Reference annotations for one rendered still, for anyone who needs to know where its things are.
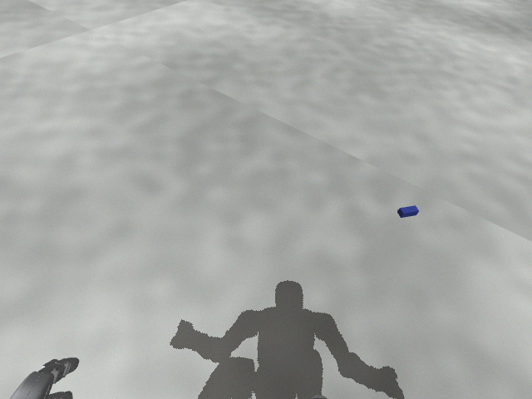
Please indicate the small box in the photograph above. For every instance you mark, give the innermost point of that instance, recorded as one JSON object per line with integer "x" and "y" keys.
{"x": 408, "y": 211}

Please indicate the left robot hand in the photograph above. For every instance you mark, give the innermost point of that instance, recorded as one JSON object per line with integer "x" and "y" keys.
{"x": 38, "y": 384}

